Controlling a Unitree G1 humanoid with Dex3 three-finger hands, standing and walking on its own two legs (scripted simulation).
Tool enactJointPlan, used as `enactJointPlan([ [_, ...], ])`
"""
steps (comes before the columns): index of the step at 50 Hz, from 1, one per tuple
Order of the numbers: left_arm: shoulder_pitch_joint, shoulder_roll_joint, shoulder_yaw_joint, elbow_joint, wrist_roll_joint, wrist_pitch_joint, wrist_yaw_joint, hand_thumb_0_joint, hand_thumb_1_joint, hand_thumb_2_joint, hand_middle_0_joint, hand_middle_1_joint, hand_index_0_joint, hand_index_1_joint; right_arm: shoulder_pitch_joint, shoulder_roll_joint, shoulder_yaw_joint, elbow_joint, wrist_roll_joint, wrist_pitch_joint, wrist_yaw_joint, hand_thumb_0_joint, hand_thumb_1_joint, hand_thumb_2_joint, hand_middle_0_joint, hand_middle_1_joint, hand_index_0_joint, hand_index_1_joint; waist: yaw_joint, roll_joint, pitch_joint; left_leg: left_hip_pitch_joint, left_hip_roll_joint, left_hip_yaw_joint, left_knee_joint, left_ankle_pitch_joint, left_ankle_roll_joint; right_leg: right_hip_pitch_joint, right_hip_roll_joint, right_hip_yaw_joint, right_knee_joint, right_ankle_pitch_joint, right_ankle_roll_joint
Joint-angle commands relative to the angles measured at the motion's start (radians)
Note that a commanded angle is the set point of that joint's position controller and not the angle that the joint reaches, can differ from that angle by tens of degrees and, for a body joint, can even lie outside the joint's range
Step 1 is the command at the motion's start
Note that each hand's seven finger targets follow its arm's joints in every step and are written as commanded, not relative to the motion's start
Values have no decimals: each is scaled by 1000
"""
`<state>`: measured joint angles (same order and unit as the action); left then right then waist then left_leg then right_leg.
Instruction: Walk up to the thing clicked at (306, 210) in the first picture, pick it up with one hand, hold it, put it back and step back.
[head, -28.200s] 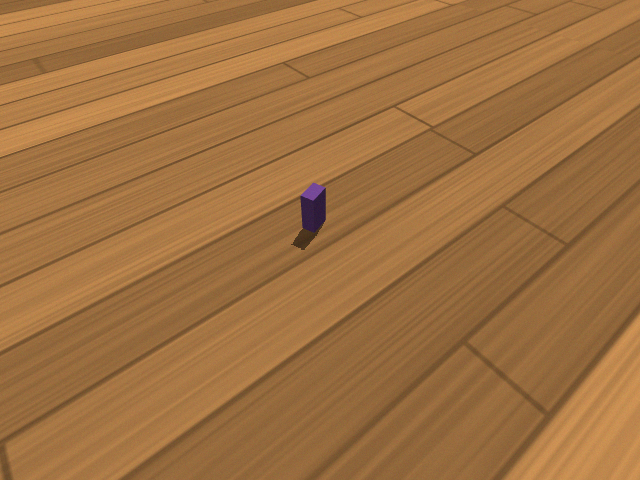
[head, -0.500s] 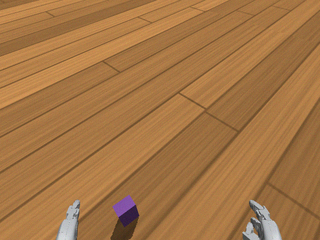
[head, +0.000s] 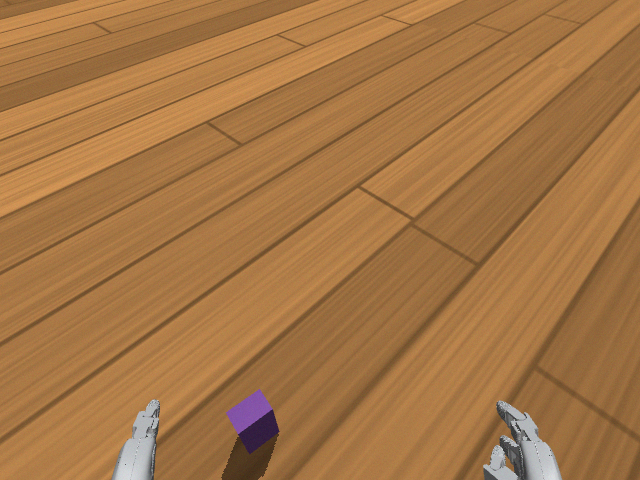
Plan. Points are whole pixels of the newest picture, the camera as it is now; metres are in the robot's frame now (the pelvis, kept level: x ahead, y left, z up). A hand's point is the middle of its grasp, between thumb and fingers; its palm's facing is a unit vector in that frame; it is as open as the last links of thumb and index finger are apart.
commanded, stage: home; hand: left
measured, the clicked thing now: (254, 422) +0.40 +0.20 -0.63
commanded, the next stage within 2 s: stand in 0.36 s
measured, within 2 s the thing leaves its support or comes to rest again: neither
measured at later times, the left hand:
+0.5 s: hand (188, 476) +0.17 +0.18 -0.06, palm faces +0.11 -0.95 -0.28, open 17.5 cm
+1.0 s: hand out of the picture +0.11 +0.23 -0.11, palm faces -0.03 -0.94 -0.34, open 8.2 cm
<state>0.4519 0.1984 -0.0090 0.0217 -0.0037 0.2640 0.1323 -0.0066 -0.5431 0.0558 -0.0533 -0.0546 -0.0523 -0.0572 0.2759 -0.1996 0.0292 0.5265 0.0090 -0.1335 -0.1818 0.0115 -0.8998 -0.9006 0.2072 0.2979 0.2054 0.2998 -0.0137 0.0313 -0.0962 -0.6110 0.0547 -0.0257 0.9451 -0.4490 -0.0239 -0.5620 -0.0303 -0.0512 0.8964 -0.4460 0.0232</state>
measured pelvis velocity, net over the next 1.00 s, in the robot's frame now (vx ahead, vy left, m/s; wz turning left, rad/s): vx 0.00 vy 0.00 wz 0.00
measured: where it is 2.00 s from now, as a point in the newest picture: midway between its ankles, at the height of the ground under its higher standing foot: outside the picture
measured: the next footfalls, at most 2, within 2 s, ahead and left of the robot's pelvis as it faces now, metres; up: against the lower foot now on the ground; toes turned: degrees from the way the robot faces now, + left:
none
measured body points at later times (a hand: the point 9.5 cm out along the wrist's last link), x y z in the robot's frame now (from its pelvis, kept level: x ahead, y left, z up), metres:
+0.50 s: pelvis +0.00 +0.00 +0.00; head +0.01 +0.00 +0.45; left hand +0.16 +0.23 -0.04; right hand +0.16 -0.24 -0.07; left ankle +0.02 +0.13 -0.69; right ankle +0.01 -0.14 -0.69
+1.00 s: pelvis +0.00 +0.00 +0.02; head +0.00 +0.01 +0.47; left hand +0.11 +0.28 -0.09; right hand +0.10 -0.28 -0.09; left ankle +0.02 +0.13 -0.69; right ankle +0.01 -0.14 -0.69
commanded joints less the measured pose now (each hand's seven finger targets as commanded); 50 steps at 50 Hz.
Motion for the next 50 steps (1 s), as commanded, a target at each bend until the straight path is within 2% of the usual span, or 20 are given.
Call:
enactJointPlan([
  [1, -46, 99, 57, -184, 9, -50, 17, 0, -566, 47, -47, -53, -47, -53, -70, -123, -55, -155, -5, -59, -10, 0, -899, -901, 200, 300, 200, 300, -2, 22, -84, 85, -35, 26, -175, 147, 18, 21, 46, -27, -152, 136, -26],
  [8, -29, 88, 46, -172, 10, -50, 16, 0, -573, 43, -47, -52, -47, -52, -63, -122, -57, -154, -6, -62, -13, 0, -899, -901, 200, 301, 200, 301, -6, -5, -95, 96, -37, 33, -155, 204, 20, 32, 43, -21, -150, 195, -22],
  [13, -30, 100, 58, -183, 10, -52, 14, 0, -593, 31, -45, -49, -44, -48, -59, -119, -55, -153, -9, -59, -13, 0, -899, -901, 200, 301, 200, 301, -4, -3, -106, 97, -39, 34, -148, 224, 22, 43, 41, -19, -150, 217, -21],
  [14, -35, 86, 45, -166, 9, -49, 14, 0, -568, 46, -47, -53, -47, -53, -66, -122, -55, -152, -6, -60, -12, 0, -899, -901, 200, 300, 200, 300, -7, -11, -72, 88, -37, 34, -158, 190, 22, 29, 41, -19, -155, 183, -21],
  [23, -44, 98, 60, -182, 8, -54, 16, 0, -568, 46, -47, -53, -47, -53, -78, -120, -53, -158, -7, -64, -11, 0, -899, -901, 200, 301, 200, 301, -1, -6, -80, 76, -38, 30, -169, 141, 22, 31, 42, -21, -161, 133, -24],
  [25, -44, 89, 46, -175, 8, -52, 12, 0, -408, 206, -200, -213, -200, -213, -72, -120, -53, -156, -7, -64, -10, 0, -900, -900, 200, 300, 200, 300, -5, 3, -73, 79, -39, 33, -168, 135, 23, 20, 41, -18, -161, 128, -23],
  [26, -52, 97, 55, -188, 7, -54, 14, 0, -328, 286, -200, -293, -200, -293, -70, -122, -55, -155, -8, -65, -10, 0, -900, -900, 200, 300, 200, 300, -5, 0, -89, 81, -37, 28, -169, 145, 23, 27, 43, -21, -153, 137, -24],
  [29, -39, 100, 59, -176, 8, -57, 17, 0, -88, 526, -200, -300, -200, -301, -75, -118, -54, -158, -8, -64, -12, 0, -900, -900, 200, 300, 200, 300, 2, -20, -77, 70, -42, 38, -155, 145, 25, 29, 37, -14, -170, 141, -20],
  [30, -37, 92, 48, -172, 10, -55, 13, 0, -8, 606, -200, -300, -200, -301, -69, -122, -55, -158, -8, -66, -14, 0, -900, -900, 200, 300, 200, 300, -10, -32, -91, 83, -39, 36, -156, 148, 27, 24, 41, -15, -163, 147, -19],
  [33, -50, 96, 52, -187, 9, -58, 14, 0, 232, 846, -200, -300, -200, -301, -66, -122, -56, -148, -9, -66, -14, 0, -900, -900, 200, 300, 200, 300, -6, 1, -104, 93, -38, 35, -155, 181, 24, 28, 40, -14, -155, 176, -23],
  [34, -45, 90, 48, -175, 9, -56, 14, 0, 312, 900, -200, -300, -200, -301, -65, -124, -56, -150, -8, -65, -15, 0, -900, -900, 200, 300, 200, 300, -9, -8, -89, 87, -39, 37, -154, 175, 25, 26, 38, -13, -159, 172, -22],
  [36, -45, 97, 57, -174, 11, -58, 18, 0, 472, 900, -200, -300, -200, -301, -73, -121, -56, -150, -9, -67, -16, 0, -900, -900, 200, 300, 200, 300, -2, -11, -82, 78, -39, 36, -159, 151, 25, 23, 39, -16, -163, 145, -22],
  [37, -185, 251, 97, 177, 96, -171, -35, 0, 552, 900, -200, -300, -200, -301, -112, -268, -97, 54, -118, 12, 44, 0, -900, -900, 200, 300, 200, 300, 24, -83, 58, 115, 2, -23, -193, 270, 58, 131, -46, 85, -183, 206, -90],
  [38, -148, 262, 104, 256, 108, -214, -61, 0, 632, 900, -200, -300, -200, -301, -86, -267, -106, 92, -125, 44, 83, 0, -900, -900, 200, 300, 200, 300, 25, -122, -13, 147, 0, 7, -168, 243, 79, 167, -68, 112, -193, 229, -117],
  [39, -150, 274, 97, 286, 99, -245, -79, 0, 712, 900, -200, -300, -200, -301, -103, -263, -113, 93, -115, 64, 104, 0, -900, -900, 200, 300, 200, 300, 14, -116, 10, 145, -16, -4, -174, 199, 83, 136, -75, 147, -231, 195, -128],
  [40, -168, 273, 89, 327, 84, -264, -89, 0, 792, 900, -200, -300, -200, -301, -98, -251, -109, 104, -95, 67, 119, 0, -900, -900, 200, 300, 200, 300, 12, -85, -16, 185, -17, -6, -190, 193, 87, 161, -85, 161, -227, 195, -125],
  [42, -213, 262, 81, 397, 62, -280, -104, 0, 900, 900, -200, -300, -200, -301, -90, -250, -104, 139, -73, 66, 149, 0, -900, -900, 200, 300, 200, 300, 21, -42, 8, 228, -13, -23, -244, 168, 87, 129, -74, 136, -235, 138, -105],
  [43, -208, 264, 78, 442, 59, -285, -105, 0, 900, 900, -200, -300, -200, -301, -117, -250, -111, 148, -63, 68, 159, 0, -900, -900, 200, 300, 200, 300, 31, -54, 7, 227, -17, -23, -247, 188, 82, 153, -73, 131, -268, 156, -99],
  [46, -252, 285, 77, 552, 52, -300, -105, 0, 900, 900, -200, -300, -200, -301, -112, -252, -110, 206, -62, 78, 168, 0, -900, -900, 200, 300, 200, 300, 18, -47, 14, 268, -10, -22, -294, 223, 79, 193, -78, 124, -291, 227, -81],
  [50, -269, 295, 76, 672, 45, -304, -101, 0, 900, 900, -200, -300, -200, -301, -123, -262, -108, 273, -60, 90, 170, 0, -900, -900, 200, 300, 200, 300, 24, -26, 54, 290, 7, -43, -382, 236, 75, 252, -73, 108, -331, 233, -69],
])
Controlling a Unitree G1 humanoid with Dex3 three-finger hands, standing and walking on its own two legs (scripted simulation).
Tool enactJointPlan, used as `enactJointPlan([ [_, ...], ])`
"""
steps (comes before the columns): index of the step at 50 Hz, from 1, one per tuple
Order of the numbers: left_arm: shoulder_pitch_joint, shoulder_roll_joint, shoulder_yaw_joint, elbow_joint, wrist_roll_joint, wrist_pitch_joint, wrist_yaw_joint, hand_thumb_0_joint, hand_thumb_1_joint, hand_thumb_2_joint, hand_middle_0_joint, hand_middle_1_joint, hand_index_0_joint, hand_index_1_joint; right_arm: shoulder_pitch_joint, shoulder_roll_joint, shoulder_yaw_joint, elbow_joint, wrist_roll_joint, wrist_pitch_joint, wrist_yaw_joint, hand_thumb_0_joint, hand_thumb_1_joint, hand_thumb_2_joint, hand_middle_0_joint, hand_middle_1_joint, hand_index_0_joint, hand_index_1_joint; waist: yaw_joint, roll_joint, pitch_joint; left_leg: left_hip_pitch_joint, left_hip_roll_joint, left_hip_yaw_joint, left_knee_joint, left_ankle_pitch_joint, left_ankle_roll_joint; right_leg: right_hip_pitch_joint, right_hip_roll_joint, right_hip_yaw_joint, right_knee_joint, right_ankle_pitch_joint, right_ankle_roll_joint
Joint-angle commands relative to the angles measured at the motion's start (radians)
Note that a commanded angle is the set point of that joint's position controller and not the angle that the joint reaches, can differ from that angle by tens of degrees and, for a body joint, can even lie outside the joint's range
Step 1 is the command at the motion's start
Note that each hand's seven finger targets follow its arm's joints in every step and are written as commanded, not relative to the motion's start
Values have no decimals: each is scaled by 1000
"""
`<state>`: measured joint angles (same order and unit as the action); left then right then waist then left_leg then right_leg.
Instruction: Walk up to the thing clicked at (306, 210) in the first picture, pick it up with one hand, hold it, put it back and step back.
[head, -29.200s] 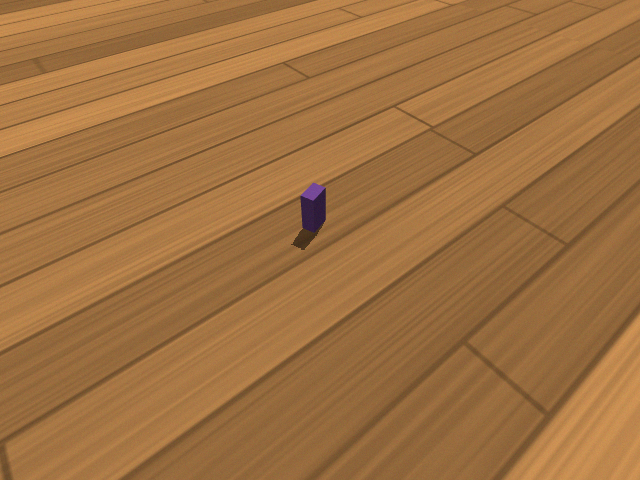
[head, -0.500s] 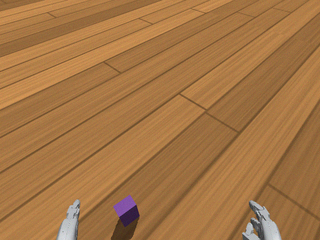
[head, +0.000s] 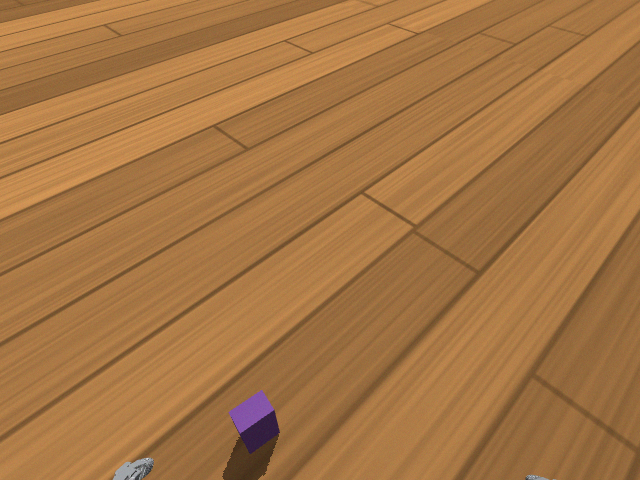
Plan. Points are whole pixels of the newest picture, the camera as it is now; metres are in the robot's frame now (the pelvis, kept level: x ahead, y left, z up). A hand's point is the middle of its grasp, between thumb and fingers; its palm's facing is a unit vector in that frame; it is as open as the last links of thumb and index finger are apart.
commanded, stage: stand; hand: left
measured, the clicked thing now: (255, 423) +0.40 +0.20 -0.65
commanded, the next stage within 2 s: step back in 1.98 s
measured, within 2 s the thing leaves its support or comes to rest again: neither
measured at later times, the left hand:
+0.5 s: hand out of the picture +0.04 +0.26 -0.13, palm faces -0.02 -0.94 -0.34, open 7.4 cm
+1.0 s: hand out of the picture +0.04 +0.24 -0.12, palm faces -0.03 -0.94 -0.34, open 7.4 cm
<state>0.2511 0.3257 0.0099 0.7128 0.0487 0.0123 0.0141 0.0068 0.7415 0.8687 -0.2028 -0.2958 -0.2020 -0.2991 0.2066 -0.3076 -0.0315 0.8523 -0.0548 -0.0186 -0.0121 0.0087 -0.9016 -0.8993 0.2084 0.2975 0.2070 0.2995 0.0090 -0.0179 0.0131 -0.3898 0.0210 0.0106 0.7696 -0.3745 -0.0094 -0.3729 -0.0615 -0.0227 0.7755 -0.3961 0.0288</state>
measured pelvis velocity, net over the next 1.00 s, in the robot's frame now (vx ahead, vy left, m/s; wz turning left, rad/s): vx -0.01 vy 0.00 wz -0.01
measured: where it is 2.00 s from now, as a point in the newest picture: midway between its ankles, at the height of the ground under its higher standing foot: outside the picture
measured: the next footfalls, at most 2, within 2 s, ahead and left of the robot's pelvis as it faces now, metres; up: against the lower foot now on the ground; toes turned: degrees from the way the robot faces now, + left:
none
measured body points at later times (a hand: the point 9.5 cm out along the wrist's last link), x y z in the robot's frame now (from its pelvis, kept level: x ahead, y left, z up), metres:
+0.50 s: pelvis -0.01 +0.02 +0.03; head -0.03 +0.01 +0.48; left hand +0.04 +0.31 -0.10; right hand +0.05 -0.27 -0.11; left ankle +0.02 +0.13 -0.71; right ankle +0.01 -0.14 -0.71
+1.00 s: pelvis -0.01 +0.00 +0.04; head -0.01 -0.01 +0.49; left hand +0.05 +0.29 -0.10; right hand +0.05 -0.29 -0.11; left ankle +0.02 +0.13 -0.71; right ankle +0.01 -0.14 -0.71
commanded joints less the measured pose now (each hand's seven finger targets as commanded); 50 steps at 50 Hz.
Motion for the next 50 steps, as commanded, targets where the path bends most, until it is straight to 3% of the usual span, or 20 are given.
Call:
enactJointPlan([
  [1, -69, 160, 56, 6, -12, -51, 18, 0, 900, 900, -200, -300, -200, -301, -46, -160, -46, -37, 4, -26, -2, 0, -900, -900, 200, 300, 200, 300, 1, 50, -64, 95, 52, -89, -231, 190, 60, 74, -35, 71, -207, 207, -68],
  [2, -65, 158, 53, 35, -15, -50, 18, 0, 900, 900, -200, -300, -200, -301, -50, -165, -46, -19, 7, -25, -2, 0, -900, -900, 200, 300, 200, 300, 7, 56, -68, 106, 59, -96, -245, 224, 57, 102, -36, 64, -214, 238, -66],
  [4, -70, 164, 50, 85, -18, -46, 19, 0, 900, 900, -200, -300, -200, -301, -50, -173, -44, 12, 12, -19, -6, 0, -900, -900, 200, 300, 200, 300, 4, 46, -47, 116, 64, -99, -292, 196, 52, 124, -37, 67, -256, 230, -61],
  [7, -60, 182, 45, 160, -18, -47, 22, 0, 900, 900, -200, -300, -200, -301, -47, -179, -38, 61, 19, -15, -8, 0, -900, -900, 200, 300, 200, 300, 2, 7, -50, 184, 60, -84, -299, 292, 41, 169, -59, 79, -311, 321, -61],
  [11, -86, 184, 35, 225, -25, -42, 21, 0, 900, 900, -200, -300, -200, -301, -48, -199, -33, 117, 23, -10, -10, 0, -900, -900, 200, 300, 200, 300, -1, 29, -25, 209, 71, -87, -368, 284, 37, 201, -58, 74, -360, 290, -49],
  [13, -99, 183, 31, 252, -27, -35, 18, 0, 900, 900, -200, -300, -200, -301, -55, -209, -30, 139, 23, -8, -10, 0, -900, -900, 200, 300, 200, 300, -2, 54, 10, 178, 80, -105, -436, 195, 34, 211, -47, 62, -382, 214, -43],
  [18, -90, 189, 25, 316, -22, -35, 16, 0, 900, 900, -200, -300, -200, -301, -83, -212, -28, 176, 26, -8, -8, 0, -900, -900, 200, 300, 200, 300, 7, 35, 25, 205, 86, -111, -482, 164, 31, 226, -56, 61, -420, 217, -35],
  [21, -109, 199, 26, 333, -20, -37, 14, 0, 900, 900, -200, -300, -200, -301, -82, -215, -29, 193, 29, -6, -5, 0, -900, -900, 200, 300, 200, 300, -3, 33, 32, 218, 84, -107, -503, 125, 28, 207, -56, 65, -442, 189, -32],
  [25, -101, 194, 23, 357, -18, -35, 11, 0, 900, 900, -200, -300, -200, -301, -100, -215, -28, 204, 28, 3, -1, 0, -900, -900, 200, 300, 200, 300, 3, 33, 78, 154, 83, -116, -531, -7, 29, 196, -46, 59, -455, 100, -27],
  [29, -107, 196, 21, 368, -19, -40, 11, 0, 900, 900, -200, -300, -200, -301, -99, -208, -27, 215, 31, 3, 4, 0, -900, -900, 200, 300, 200, 300, -4, 18, 48, 195, 82, -103, -507, 58, 29, 191, -60, 76, -478, 111, -32],
  [34, -121, 211, 26, 373, -22, -40, 8, 0, 900, 900, -200, -300, -200, -301, -94, -214, -27, 221, 30, 6, 5, 0, -900, -900, 200, 300, 200, 300, -11, 23, 63, 176, 79, -99, -511, 5, 29, 171, -59, 88, -493, 54, -33],
  [38, -116, 205, 24, 383, -25, -46, 9, 0, 900, 900, -200, -300, -200, -301, -99, -207, -22, 223, 35, 0, 6, 0, -900, -900, 200, 300, 200, 300, -11, 4, 15, 241, 87, -87, -484, 134, 31, 190, -73, 96, -489, 149, -38],
  [43, -130, 209, 26, 387, -29, -47, 9, 0, 900, 900, -200, -300, -200, -301, -102, -216, -16, 235, 37, 0, 4, 0, -900, -900, 200, 300, 200, 300, -12, 4, 10, 260, 91, -78, -479, 200, 31, 207, -74, 96, -489, 212, -36],
  [48, -131, 213, 28, 395, -30, -39, 7, 0, 900, 900, -200, -300, -200, -301, -101, -221, -12, 242, 37, 3, 2, 0, -900, -900, 200, 300, 200, 300, -10, 19, 44, 230, 89, -79, -503, 132, 25, 196, -64, 91, -496, 161, -35],
  [50, -138, 212, 29, 390, -29, -39, 5, 0, 900, 900, -200, -300, -200, -301, -98, -228, -13, 241, 36, 2, 1, 0, -900, -900, 200, 300, 200, 300, -13, 21, 29, 229, 91, -77, -503, 145, 23, 210, -67, 95, -497, 184, -36],
])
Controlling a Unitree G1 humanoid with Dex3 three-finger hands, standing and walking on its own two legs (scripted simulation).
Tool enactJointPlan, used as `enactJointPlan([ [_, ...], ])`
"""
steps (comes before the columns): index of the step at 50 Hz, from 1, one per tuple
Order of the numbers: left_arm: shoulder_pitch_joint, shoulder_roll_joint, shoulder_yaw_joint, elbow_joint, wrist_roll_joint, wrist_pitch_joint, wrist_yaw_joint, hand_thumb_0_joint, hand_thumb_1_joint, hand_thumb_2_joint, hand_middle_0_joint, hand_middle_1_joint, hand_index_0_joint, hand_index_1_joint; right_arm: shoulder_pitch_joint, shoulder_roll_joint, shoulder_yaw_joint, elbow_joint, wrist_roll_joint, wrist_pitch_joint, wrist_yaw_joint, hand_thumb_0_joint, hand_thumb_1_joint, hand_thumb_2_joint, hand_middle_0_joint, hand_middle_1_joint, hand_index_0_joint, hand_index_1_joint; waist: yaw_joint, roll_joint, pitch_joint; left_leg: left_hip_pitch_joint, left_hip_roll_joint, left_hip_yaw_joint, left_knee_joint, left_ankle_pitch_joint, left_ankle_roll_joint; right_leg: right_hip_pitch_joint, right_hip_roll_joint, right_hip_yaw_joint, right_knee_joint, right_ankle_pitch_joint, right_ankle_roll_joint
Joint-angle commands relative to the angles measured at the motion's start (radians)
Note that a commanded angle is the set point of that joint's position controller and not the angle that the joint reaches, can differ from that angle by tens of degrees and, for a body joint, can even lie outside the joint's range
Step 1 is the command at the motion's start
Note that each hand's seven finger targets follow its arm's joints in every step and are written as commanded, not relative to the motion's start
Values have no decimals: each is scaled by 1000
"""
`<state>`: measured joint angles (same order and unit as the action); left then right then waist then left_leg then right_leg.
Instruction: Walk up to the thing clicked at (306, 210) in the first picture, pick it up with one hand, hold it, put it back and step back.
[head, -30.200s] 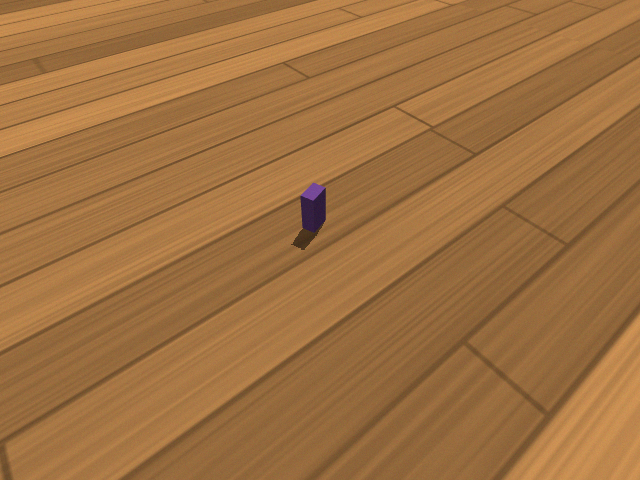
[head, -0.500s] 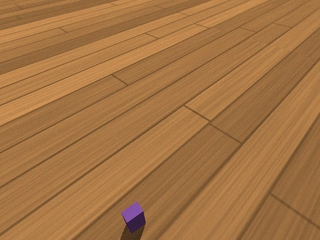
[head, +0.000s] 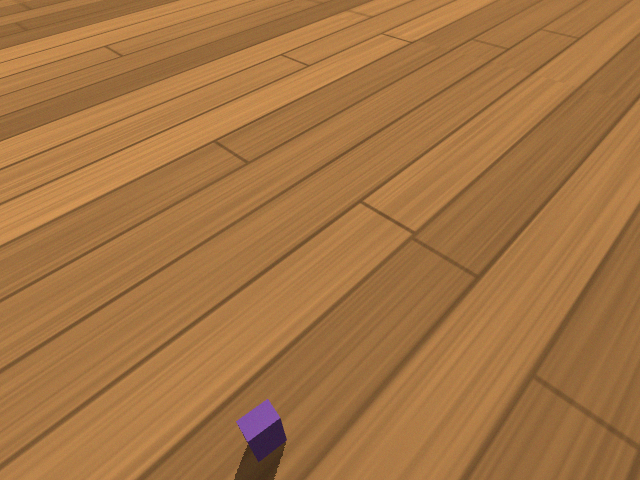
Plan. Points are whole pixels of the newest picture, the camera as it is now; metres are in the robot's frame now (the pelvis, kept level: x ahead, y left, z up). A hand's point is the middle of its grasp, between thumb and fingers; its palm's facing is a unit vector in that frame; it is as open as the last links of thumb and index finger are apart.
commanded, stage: stand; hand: left
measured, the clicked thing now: (263, 431) +0.40 +0.21 -0.68
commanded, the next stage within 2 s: step back in 0.98 s
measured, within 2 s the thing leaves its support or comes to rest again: neither
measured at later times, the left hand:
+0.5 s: hand out of the picture +0.10 +0.24 -0.15, palm faces -0.03 -0.94 -0.34, open 7.4 cm
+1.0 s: hand out of the picture +0.10 +0.24 -0.15, palm faces -0.03 -0.94 -0.34, open 7.4 cm
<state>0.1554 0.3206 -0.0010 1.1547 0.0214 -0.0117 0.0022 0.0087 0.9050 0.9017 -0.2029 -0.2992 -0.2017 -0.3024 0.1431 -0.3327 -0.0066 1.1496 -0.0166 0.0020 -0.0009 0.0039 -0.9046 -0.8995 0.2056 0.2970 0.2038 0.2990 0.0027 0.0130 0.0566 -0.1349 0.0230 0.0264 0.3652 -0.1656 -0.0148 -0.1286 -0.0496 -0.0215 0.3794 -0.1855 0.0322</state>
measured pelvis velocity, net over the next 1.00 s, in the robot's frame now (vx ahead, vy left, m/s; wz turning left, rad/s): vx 0.02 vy -0.01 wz -0.02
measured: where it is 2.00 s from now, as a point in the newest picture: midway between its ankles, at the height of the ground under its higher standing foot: outside the picture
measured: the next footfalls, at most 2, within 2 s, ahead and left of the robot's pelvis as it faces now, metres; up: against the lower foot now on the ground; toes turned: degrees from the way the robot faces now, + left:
right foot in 1.74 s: -0.12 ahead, -0.10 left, +0.00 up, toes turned -4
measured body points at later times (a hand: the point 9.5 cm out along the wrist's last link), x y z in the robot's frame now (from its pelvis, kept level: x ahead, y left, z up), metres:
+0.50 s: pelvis +0.02 +0.00 +0.00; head +0.02 -0.01 +0.45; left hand +0.10 +0.29 -0.13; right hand +0.08 -0.30 -0.14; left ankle +0.02 +0.13 -0.75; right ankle +0.02 -0.14 -0.75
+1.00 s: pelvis +0.02 -0.01 +0.00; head +0.02 -0.01 +0.45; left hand +0.10 +0.29 -0.13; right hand +0.08 -0.30 -0.14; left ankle +0.03 +0.13 -0.75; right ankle +0.02 -0.14 -0.75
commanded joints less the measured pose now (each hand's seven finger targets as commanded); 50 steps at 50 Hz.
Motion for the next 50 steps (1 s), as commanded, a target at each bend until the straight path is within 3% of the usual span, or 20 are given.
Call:
enactJointPlan([
  [1, -46, 216, 40, -52, -3, -15, 17, 0, 900, 900, -200, -300, -200, -301, -40, -201, -38, -56, 0, -19, -9, 0, -900, -900, 200, 300, 200, 300, -4, -17, -9, -24, 90, -95, -101, -48, 27, -36, -76, 89, -96, -31, -39],
  [3, -47, 208, 39, -50, -4, -19, 17, 0, 900, 900, -200, -300, -200, -301, -47, -203, -39, -57, -1, -24, -11, 0, -900, -900, 200, 300, 200, 300, -4, -17, -55, 16, 99, -90, -79, 31, 33, -7, -88, 93, -88, 68, -41],
  [7, -65, 208, 41, -56, -6, -20, 16, 0, 900, 900, -200, -300, -200, -301, -45, -200, -36, -54, 0, -27, -12, 0, -900, -900, 200, 300, 200, 300, -6, -10, -62, 23, 103, -81, -77, 93, 29, 10, -87, 86, -81, 127, -38],
  [10, -72, 213, 43, -52, -7, -16, 16, 0, 900, 900, -200, -300, -200, -301, -49, -198, -35, -50, 2, -25, -13, 0, -900, -900, 200, 300, 200, 300, -6, -27, -38, 22, 103, -85, -93, 57, 23, -8, -81, 85, -93, 79, -35],
  [13, -80, 208, 42, -57, -6, -18, 16, 0, 900, 900, -200, -300, -200, -301, -52, -199, -37, -49, 1, -26, -12, 0, -900, -900, 200, 300, 200, 300, -7, -19, -59, 32, 106, -81, -92, 94, 20, 8, -82, 82, -90, 116, -37],
  [14, -79, 212, 43, -57, -9, -18, 14, 0, 900, 900, -200, -300, -200, -301, -54, -202, -36, -46, -1, -26, -12, 0, -900, -900, 200, 300, 200, 300, -4, -19, -41, 24, 103, -80, -99, 76, 17, -3, -81, 86, -100, 87, -35],
  [17, -89, 219, 45, -63, -6, -19, 14, 0, 900, 900, -200, -300, -200, -301, -53, -200, -37, -49, -2, -27, -11, 0, -900, -900, 200, 300, 200, 300, -10, -26, -59, 38, 106, -75, -95, 98, 16, 3, -84, 86, -98, 114, -36],
  [21, -93, 214, 45, -70, -6, -23, 16, 0, 900, 900, -200, -300, -200, -301, -63, -212, -41, -51, 1, -29, -13, 0, -900, -900, 200, 300, 200, 300, -7, -14, -113, 72, 115, -69, -70, 192, 23, 47, -93, 84, -82, 243, -35],
  [27, -97, 216, 44, -64, -10, -17, 15, 0, 900, 900, -200, -300, -200, -300, -65, -204, -38, -45, -1, -26, -12, 0, -900, -900, 200, 300, 200, 300, -8, -22, -56, 47, 113, -67, -103, 121, 14, 12, -82, 80, -97, 139, -35],
  [29, -94, 222, 46, -69, -8, -20, 14, 0, 900, 900, -200, -300, -200, -300, -72, -213, -41, -50, 0, -28, -12, 0, -900, -900, 200, 300, 200, 300, -6, -12, -92, 70, 116, -64, -84, 159, 20, 35, -91, 87, -93, 204, -37],
  [32, -99, 222, 47, -66, -9, -15, 14, 0, 900, 900, -200, -300, -200, -300, -74, -207, -38, -48, 0, -26, -12, 0, -900, -900, 200, 300, 200, 300, -7, -12, -50, 48, 113, -65, -108, 92, 14, 7, -84, 86, -103, 122, -38],
  [34, -95, 224, 47, -71, -9, -17, 13, 0, 900, 900, -200, -300, -200, -300, -75, -214, -41, -50, 0, -29, -12, 0, -900, -900, 200, 300, 200, 300, -6, -2, -80, 65, 117, -64, -100, 133, 18, 20, -87, 87, -98, 168, -41],
  [39, -91, 218, 45, -70, -10, -16, 11, 0, 900, 900, -200, -300, -200, -300, -74, -213, -41, -50, 0, -29, -11, 0, -900, -900, 200, 300, 200, 300, -7, -6, -56, 50, 115, -66, -107, 86, 17, 6, -83, 89, -105, 118, -40],
  [44, -88, 229, 47, -77, -9, -19, 11, 0, 900, 900, -200, -300, -200, -300, -73, -213, -42, -55, 1, -29, -10, 0, -900, -900, 200, 300, 200, 300, -8, -13, -83, 72, 117, -62, -98, 128, 21, 16, -87, 92, -96, 171, -43],
  [48, -85, 222, 43, -76, -9, -19, 12, 0, 900, 900, -200, -300, -200, -300, -74, -217, -42, -52, 1, -27, -9, 0, -900, -900, 200, 300, 200, 300, -7, -15, -62, 65, 119, -65, -99, 106, 18, 2, -84, 89, -104, 137, -41],
  [49, -84, 304, 86, -106, -29, -6, 15, 0, 900, 900, -200, -300, -200, -300, -102, -267, -61, -79, 9, -8, -5, 0, -900, -900, 200, 300, 200, 300, -3, -34, 44, -21, 102, -84, -1, 223, 44, -87, -68, 109, -17, 296, -50],
  [50, -69, 297, 90, -114, -32, -1, 19, 0, 900, 900, -200, -300, -200, -300, -82, -248, -62, -90, 17, -1, -5, 0, -900, -900, 200, 300, 200, 300, -10, -34, 19, -22, 102, -71, 25, 243, 47, -81, -68, 97, -1, 310, -64],
])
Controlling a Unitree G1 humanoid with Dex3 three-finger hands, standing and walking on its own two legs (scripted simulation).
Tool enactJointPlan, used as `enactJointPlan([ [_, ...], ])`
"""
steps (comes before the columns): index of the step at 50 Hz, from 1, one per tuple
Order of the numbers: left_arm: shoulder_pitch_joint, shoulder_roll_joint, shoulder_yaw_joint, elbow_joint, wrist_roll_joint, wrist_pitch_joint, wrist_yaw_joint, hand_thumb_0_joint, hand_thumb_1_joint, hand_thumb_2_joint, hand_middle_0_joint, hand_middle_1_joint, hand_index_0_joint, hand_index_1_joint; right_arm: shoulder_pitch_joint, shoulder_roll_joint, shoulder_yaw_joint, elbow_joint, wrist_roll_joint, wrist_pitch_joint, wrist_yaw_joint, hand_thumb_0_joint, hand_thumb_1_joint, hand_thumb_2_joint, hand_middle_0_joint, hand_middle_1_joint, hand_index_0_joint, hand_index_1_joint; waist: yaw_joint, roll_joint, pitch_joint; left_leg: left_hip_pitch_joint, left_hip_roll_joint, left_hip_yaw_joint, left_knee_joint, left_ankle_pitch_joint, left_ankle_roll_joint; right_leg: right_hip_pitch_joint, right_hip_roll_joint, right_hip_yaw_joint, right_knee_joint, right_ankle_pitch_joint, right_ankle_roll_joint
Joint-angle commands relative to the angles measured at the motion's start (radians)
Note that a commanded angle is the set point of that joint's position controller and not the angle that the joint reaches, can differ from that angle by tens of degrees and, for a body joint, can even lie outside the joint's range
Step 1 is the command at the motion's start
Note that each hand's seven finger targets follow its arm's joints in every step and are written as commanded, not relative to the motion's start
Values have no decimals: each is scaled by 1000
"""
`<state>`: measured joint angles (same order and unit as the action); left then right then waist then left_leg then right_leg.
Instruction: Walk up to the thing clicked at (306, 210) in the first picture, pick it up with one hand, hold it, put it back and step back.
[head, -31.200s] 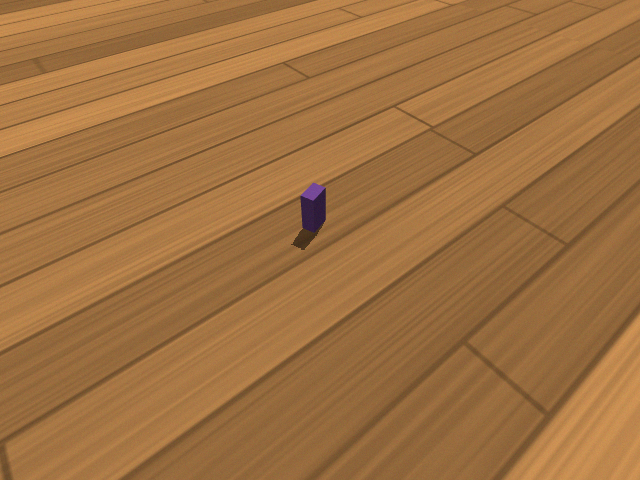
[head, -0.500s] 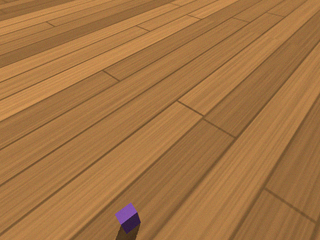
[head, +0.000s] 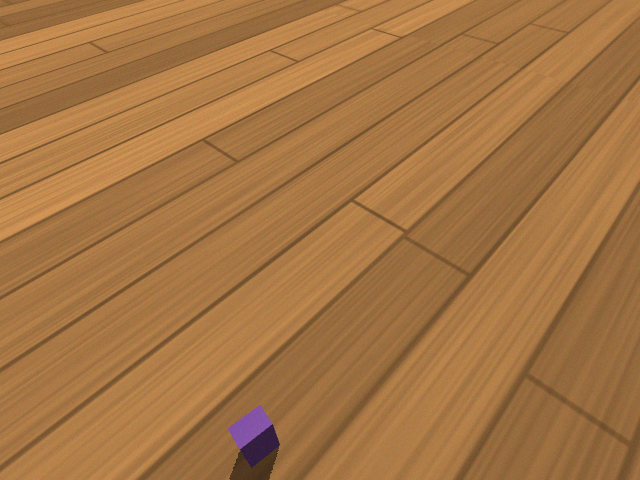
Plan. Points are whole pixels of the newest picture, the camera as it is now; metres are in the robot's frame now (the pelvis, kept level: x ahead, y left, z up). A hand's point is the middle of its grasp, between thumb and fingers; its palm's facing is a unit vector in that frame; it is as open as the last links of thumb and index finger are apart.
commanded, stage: step back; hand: left
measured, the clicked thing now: (255, 437) +0.38 +0.22 -0.69
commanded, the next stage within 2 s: none
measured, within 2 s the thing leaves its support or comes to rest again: neither
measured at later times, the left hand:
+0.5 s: hand out of the picture +0.06 +0.30 -0.18, palm faces -0.07 -0.93 -0.35, open 7.4 cm
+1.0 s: hand out of the picture -0.08 +0.28 -0.15, palm faces -0.05 -0.91 -0.40, open 7.4 cm
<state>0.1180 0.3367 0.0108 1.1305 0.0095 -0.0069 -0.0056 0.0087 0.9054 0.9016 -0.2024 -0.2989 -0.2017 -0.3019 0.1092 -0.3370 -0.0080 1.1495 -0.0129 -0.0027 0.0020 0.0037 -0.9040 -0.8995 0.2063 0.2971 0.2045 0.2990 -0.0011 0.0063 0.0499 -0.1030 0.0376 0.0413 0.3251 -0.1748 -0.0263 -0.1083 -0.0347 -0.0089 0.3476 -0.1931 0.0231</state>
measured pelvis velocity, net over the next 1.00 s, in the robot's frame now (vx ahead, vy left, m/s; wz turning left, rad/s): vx -0.20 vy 0.02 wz -0.05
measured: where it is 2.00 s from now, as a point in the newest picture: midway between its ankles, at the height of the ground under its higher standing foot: outside the picture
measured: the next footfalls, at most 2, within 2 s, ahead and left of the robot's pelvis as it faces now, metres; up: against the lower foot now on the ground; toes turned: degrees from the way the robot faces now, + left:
right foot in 0.74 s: -0.14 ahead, -0.10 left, +0.00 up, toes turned -3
left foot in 1.08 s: -0.20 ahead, +0.14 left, +0.00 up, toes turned -3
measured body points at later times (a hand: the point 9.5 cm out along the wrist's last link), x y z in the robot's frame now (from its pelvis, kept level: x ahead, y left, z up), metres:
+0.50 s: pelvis -0.08 +0.04 -0.02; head -0.01 +0.07 +0.42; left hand +0.06 +0.35 -0.15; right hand -0.03 -0.27 -0.13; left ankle -0.05 +0.13 -0.75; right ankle -0.11 -0.10 -0.67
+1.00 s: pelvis -0.20 +0.02 -0.02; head -0.15 +0.01 +0.43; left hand -0.08 +0.32 -0.12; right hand -0.13 -0.30 -0.14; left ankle -0.23 +0.15 -0.69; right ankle -0.18 -0.09 -0.75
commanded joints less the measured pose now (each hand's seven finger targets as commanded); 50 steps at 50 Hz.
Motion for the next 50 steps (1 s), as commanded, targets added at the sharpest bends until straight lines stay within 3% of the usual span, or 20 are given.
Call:
enactJointPlan([
  [1, -19, 275, 81, -109, -19, -4, 28, 0, 900, 900, -200, -300, -200, -300, -33, -248, -65, -101, 18, 7, -7, 0, -900, -900, 200, 300, 200, 300, -10, -19, -35, -34, 88, -82, 97, 270, 68, -76, -90, 85, 54, 341, -68],
  [6, -48, 295, 92, -191, -8, 11, 27, 0, 900, 900, -200, -300, -200, -300, -14, -235, -80, -154, 16, 28, -3, 0, -900, -900, 200, 300, 200, 300, -13, -78, -131, -52, 17, -51, 274, 137, 72, -130, -159, 175, 68, 313, -156],
  [11, -146, 330, 104, -276, 21, 26, 28, 0, 900, 900, -200, -300, -200, -300, 85, -209, -92, -183, 9, 52, 11, 0, -900, -900, 200, 300, 200, 300, -41, -248, -84, -93, -73, -52, 529, -320, 79, -283, -278, 247, 54, 241, -262],
  [13, -172, 301, 95, -299, 17, 32, 30, 0, 900, 900, -200, -300, -200, -300, 134, -226, -97, -184, 10, 40, 9, 0, -900, -900, 200, 300, 200, 300, -61, -197, -87, -95, -35, -65, 345, -124, 82, -250, -208, 180, 185, 234, -192],
  [14, -142, 261, 86, -305, 9, 41, 31, 0, 900, 900, -200, -300, -200, -300, 122, -268, -105, -196, -2, 30, 3, 0, -900, -900, 200, 300, 200, 300, -51, -15, -68, -134, 77, -184, 132, 144, 95, -239, -84, 100, 344, 101, -120],
  [15, -130, 209, 78, -313, -4, 48, 36, 0, 900, 900, -200, -300, -200, -300, 98, -350, -122, -209, -19, 17, 1, 0, -900, -900, 200, 300, 200, 300, -37, 198, -40, -82, 230, -417, 30, 407, 132, -365, 103, 65, 525, -207, -63],
  [16, -89, 215, 83, -309, 3, 55, 47, 0, 900, 900, -200, -300, -200, -300, 92, -381, -128, -225, -23, 9, -5, 0, -900, -900, 200, 300, 200, 300, -27, 150, -69, -66, 285, -437, 62, 565, 183, -381, 135, 166, 635, -425, -55],
  [17, -70, 221, 83, -298, 3, 59, 53, 0, 900, 900, -200, -300, -200, -300, 71, -386, -132, -244, -19, 8, -8, 0, -900, -900, 200, 300, 200, 300, -32, 174, -101, -53, 312, -480, 53, 557, 198, -386, 153, 218, 721, -451, -55],
  [21, 4, 239, 90, -281, -2, 60, 47, 0, 900, 900, -200, -300, -200, -300, -19, -283, -110, -294, -18, 0, -36, 0, -900, -900, 200, 300, 200, 300, 26, 128, -90, -2, 187, -281, 127, 502, 179, -413, 130, 223, 842, -290, -40],
  [25, -10, 233, 103, -322, 9, 50, 39, 0, 900, 900, -200, -300, -200, -300, 61, -273, -114, -311, -13, -1, -41, 0, -900, -900, 200, 300, 200, 300, -25, 88, -102, 77, 225, -281, 160, 539, 261, -409, 119, 189, 795, -323, 0],
  [30, 10, 220, 109, -348, 7, 47, 31, 0, 900, 900, -200, -300, -200, -300, 96, -295, -121, -332, -14, 2, -41, 0, -900, -900, 200, 300, 200, 300, -50, 129, -121, 102, 243, -289, 163, 462, 268, -367, 90, 136, 615, -331, -3],
  [34, 82, 215, 116, -326, 12, 40, 19, 0, 900, 900, -200, -300, -200, -300, 47, -311, -118, -358, -13, 11, -34, 0, -900, -900, 200, 300, 200, 300, -20, 140, -144, -12, 235, -269, 171, 288, 240, -210, 57, 62, 365, -268, -24],
  [36, 176, 208, 120, -288, 19, 34, 18, 0, 900, 900, -200, -300, -200, -300, -9, -311, -115, -366, -4, 20, -30, 0, -900, -900, 200, 300, 200, 300, 33, 124, -151, -136, 213, -229, 215, 199, 184, -60, 55, 28, 165, -83, -55],
  [37, 178, 235, 131, -292, 29, 29, 17, 0, 900, 900, -200, -300, -200, -300, 9, -285, -104, -359, 1, 23, -27, 0, -900, -900, 200, 300, 200, 300, 30, 70, -130, -245, 172, -212, 237, 80, 128, -4, 16, 105, 116, -50, -79],
  [38, 159, 301, 148, -315, 37, 23, 17, 0, 900, 900, -200, -300, -200, -300, 8, -242, -91, -370, 7, 23, -23, 0, -900, -900, 200, 300, 200, 300, 19, -119, -101, -393, 38, -147, 386, -116, 65, 10, -147, 371, 47, -11, -147],
  [39, 82, 387, 162, -346, 28, 28, 14, 0, 900, 900, -200, -300, -200, -300, -46, -230, -97, -374, 12, 28, -35, 0, -900, -900, 200, 300, 200, 300, 57, -304, -34, -371, -131, -70, 643, -426, 26, -207, -338, 556, -56, 30, -323],
  [40, 19, 374, 159, -390, 35, 19, 15, 0, 900, 900, -200, -300, -200, -300, -14, -255, -106, -357, 3, 35, -38, 0, -900, -900, 200, 300, 200, 300, 33, -247, 14, -335, -112, -174, 813, -452, 16, -305, -372, 577, -52, 68, -351],
  [43, -87, 276, 132, -414, 24, 20, 31, 0, 900, 900, -200, -300, -200, -300, 83, -247, -93, -315, 21, 29, -35, 0, -900, -900, 200, 300, 200, 300, -37, -137, 32, -343, -162, -187, 890, -307, 20, -262, -192, 260, 42, 263, -239],
  [47, 19, 244, 126, -424, 30, 24, 34, 0, 900, 900, -200, -300, -200, -300, 87, -240, -78, -332, 18, 17, -39, 0, -900, -900, 200, 300, 200, 300, 35, -164, -58, -410, -133, -140, 706, -341, -2, 19, -184, 233, 131, 376, -252],
  [50, 43, 264, 127, -432, 26, 34, 38, 0, 900, 900, -200, -300, -200, -300, 82, -229, -78, -348, 3, 10, -38, 0, -900, -900, 200, 300, 200, 300, 42, -203, -93, -344, -67, -103, 431, -339, 15, 78, -212, 247, 193, 447, -238],
])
